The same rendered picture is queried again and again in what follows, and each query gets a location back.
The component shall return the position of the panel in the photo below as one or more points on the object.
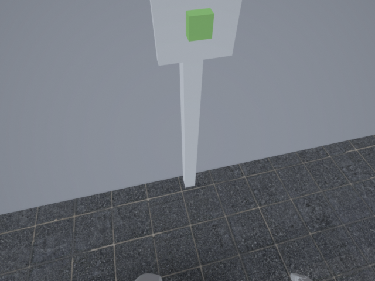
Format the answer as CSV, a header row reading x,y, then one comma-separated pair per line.
x,y
172,46

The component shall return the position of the button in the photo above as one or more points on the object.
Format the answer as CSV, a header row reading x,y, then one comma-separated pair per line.
x,y
199,24

